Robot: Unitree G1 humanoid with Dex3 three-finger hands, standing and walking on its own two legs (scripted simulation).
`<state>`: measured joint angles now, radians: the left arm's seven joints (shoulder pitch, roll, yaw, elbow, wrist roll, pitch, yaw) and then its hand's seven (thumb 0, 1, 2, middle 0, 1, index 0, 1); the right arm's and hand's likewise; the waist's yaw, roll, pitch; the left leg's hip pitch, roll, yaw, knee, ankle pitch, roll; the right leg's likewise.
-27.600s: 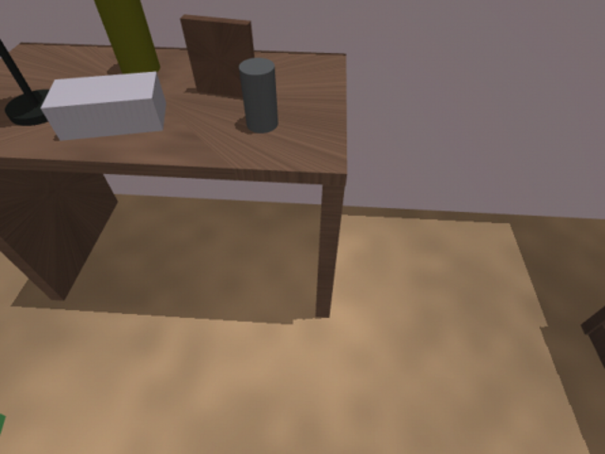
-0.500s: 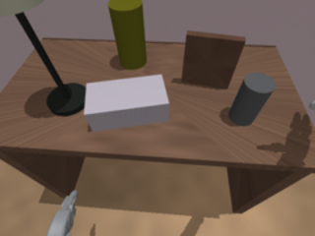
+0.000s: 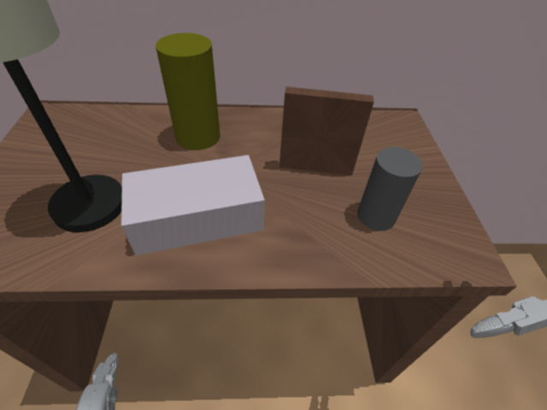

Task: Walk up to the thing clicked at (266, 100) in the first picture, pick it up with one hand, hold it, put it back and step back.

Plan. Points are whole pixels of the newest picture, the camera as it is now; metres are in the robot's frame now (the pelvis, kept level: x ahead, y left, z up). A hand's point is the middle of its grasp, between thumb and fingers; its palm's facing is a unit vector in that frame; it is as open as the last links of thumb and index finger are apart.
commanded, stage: sink last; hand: right
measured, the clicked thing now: (386, 191) +0.49 -0.21 +0.03
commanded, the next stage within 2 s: home in 0.54 s
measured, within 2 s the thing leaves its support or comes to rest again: neither
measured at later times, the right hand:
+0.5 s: hand (521, 369) +0.15 -0.24 +0.11, palm faces +0.37 +0.83 -0.41, open 17.5 cm
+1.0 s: hand (464, 400) +0.14 -0.21 +0.03, palm faces +0.24 +0.92 -0.30, open 17.4 cm
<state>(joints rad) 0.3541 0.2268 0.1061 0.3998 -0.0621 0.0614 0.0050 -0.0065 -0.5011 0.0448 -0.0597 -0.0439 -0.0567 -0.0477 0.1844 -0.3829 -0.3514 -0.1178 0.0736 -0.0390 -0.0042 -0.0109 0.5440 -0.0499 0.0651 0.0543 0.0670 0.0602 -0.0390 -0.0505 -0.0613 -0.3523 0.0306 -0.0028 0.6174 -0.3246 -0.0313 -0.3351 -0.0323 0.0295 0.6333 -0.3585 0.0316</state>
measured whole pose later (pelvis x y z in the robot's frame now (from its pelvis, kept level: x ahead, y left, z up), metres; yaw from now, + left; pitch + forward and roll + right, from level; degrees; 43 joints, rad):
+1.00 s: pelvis -0.03 +0.01 +0.00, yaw -1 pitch +0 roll +0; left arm 0.28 0.15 0.04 0.51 -0.01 -0.12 0.04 0.00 0.26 0.58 -0.15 -0.21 -0.15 -0.21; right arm 0.52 -0.21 -0.17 -0.05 0.03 -0.22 0.00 -0.01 0.54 -0.06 0.06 0.06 0.06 0.06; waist -0.03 -0.03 0.02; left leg -0.31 0.04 0.01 0.61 -0.29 -0.02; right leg -0.29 -0.02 0.04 0.59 -0.30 0.04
